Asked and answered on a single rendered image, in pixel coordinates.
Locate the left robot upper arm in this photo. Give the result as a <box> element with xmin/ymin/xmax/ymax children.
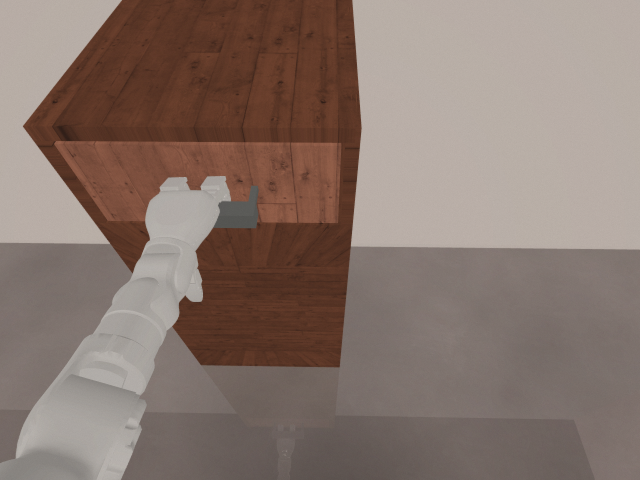
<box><xmin>0</xmin><ymin>374</ymin><xmax>147</xmax><ymax>480</ymax></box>

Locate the handle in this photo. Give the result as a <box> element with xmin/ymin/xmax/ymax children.
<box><xmin>213</xmin><ymin>186</ymin><xmax>259</xmax><ymax>228</ymax></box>

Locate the cabinet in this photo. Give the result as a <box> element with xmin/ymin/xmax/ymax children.
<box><xmin>23</xmin><ymin>0</ymin><xmax>362</xmax><ymax>367</ymax></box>

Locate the left robot hand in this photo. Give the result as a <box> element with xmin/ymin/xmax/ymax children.
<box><xmin>145</xmin><ymin>176</ymin><xmax>231</xmax><ymax>302</ymax></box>

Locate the drawer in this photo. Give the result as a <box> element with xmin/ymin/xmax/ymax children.
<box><xmin>54</xmin><ymin>141</ymin><xmax>341</xmax><ymax>223</ymax></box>

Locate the robot left forearm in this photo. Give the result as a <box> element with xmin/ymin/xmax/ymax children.
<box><xmin>16</xmin><ymin>237</ymin><xmax>197</xmax><ymax>459</ymax></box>

